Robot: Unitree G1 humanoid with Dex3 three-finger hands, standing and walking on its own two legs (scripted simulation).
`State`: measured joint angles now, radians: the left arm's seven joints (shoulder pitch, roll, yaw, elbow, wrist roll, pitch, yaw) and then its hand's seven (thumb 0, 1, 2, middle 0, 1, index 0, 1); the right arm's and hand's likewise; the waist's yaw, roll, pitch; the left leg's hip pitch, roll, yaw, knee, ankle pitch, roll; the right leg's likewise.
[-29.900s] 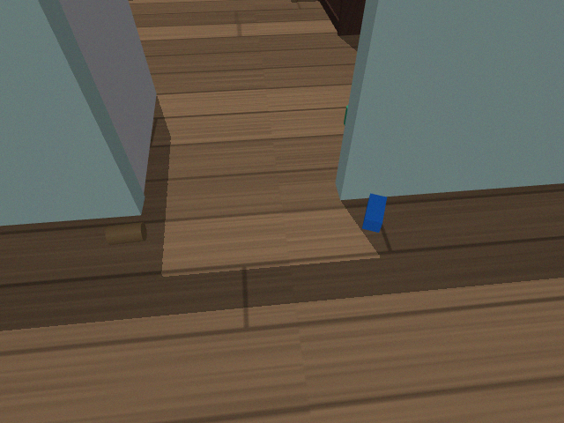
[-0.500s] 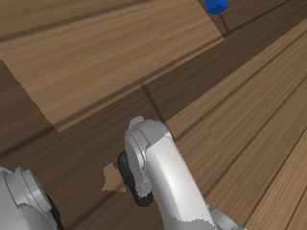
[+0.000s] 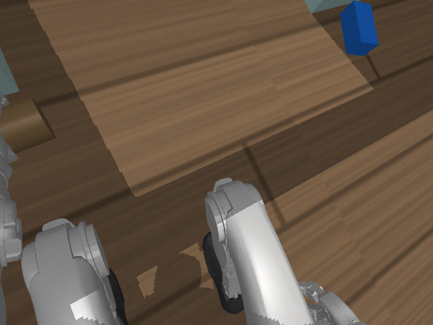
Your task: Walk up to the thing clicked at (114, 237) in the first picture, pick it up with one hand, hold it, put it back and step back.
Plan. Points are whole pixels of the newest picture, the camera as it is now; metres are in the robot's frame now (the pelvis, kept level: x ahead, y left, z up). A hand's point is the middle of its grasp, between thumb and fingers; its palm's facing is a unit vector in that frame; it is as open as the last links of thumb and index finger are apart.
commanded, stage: settle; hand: left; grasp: from above
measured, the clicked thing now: (2, 133) +0.49 +0.30 -0.20
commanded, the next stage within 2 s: lift in 0.16 s
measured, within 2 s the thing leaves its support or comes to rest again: neither
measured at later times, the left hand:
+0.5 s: hand out of the picture +0.47 +0.30 -0.10, palm faces -0.40 -0.16 -0.90, open 10.5 cm
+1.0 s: hand out of the picture +0.39 +0.31 +0.05, palm faces -0.39 -0.16 -0.91, open 10.4 cm
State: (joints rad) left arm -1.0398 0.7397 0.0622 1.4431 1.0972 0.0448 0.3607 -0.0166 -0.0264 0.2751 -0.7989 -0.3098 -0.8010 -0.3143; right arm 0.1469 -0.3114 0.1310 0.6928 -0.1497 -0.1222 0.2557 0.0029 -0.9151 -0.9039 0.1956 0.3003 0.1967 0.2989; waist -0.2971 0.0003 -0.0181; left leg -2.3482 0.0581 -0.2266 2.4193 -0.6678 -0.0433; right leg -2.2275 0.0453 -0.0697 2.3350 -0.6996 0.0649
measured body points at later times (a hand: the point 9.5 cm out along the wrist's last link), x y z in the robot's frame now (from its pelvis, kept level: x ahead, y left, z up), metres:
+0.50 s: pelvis -0.01 +0.00 +0.03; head +0.22 +0.06 +0.41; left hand +0.49 +0.30 -0.05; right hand +0.04 -0.27 -0.08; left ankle +0.07 +0.14 -0.29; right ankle +0.10 -0.13 -0.29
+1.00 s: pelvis -0.01 +0.00 +0.14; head +0.16 +0.04 +0.55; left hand +0.41 +0.31 +0.10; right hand +0.13 -0.26 +0.01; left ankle +0.07 +0.14 -0.29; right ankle +0.10 -0.13 -0.29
